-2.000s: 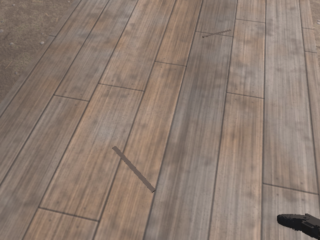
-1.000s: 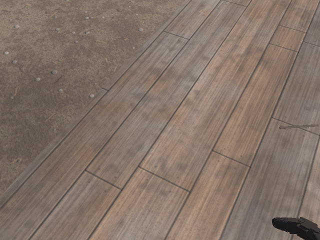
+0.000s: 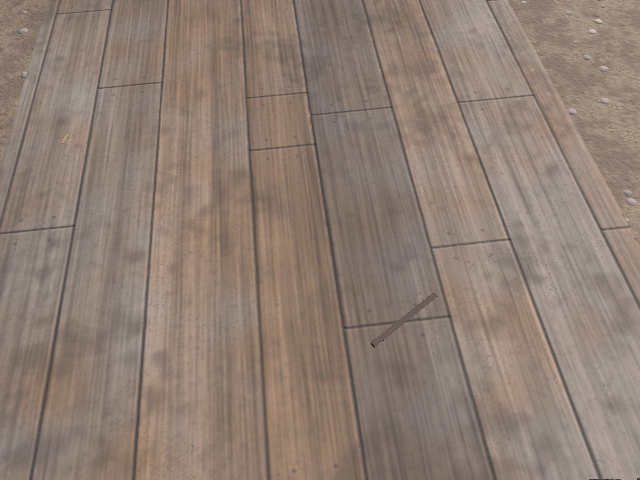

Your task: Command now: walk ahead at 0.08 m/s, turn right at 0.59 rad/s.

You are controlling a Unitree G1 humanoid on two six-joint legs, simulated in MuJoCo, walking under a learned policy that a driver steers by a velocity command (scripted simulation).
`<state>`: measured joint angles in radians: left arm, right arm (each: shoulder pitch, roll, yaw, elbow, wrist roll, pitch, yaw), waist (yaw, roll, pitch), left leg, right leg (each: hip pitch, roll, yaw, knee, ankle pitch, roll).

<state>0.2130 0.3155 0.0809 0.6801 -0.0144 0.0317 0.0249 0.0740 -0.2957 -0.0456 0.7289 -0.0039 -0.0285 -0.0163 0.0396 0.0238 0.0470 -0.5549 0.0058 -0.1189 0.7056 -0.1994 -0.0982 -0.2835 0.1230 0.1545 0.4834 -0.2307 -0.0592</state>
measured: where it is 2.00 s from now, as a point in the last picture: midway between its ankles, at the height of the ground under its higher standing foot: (464, 463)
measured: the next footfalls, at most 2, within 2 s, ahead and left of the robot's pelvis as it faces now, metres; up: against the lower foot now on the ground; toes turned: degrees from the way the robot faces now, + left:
left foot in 0.08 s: +0.14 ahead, +0.14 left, +0.00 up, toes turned -8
right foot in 0.50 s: +0.04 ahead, -0.11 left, +0.00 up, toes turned -20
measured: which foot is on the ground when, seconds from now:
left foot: up 0.00-0.06, down 0.08-0.50, up 0.52-0.92, down 0.94-1.00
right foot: down 0.00-0.08, up 0.10-0.48, down 0.50-0.94, up 0.96-1.00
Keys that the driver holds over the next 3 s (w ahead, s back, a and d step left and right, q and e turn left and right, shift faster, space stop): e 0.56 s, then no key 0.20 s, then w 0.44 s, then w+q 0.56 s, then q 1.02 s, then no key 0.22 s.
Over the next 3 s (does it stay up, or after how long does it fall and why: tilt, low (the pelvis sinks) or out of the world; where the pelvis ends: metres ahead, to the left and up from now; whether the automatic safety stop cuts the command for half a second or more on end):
stays up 0.58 -0.18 0.00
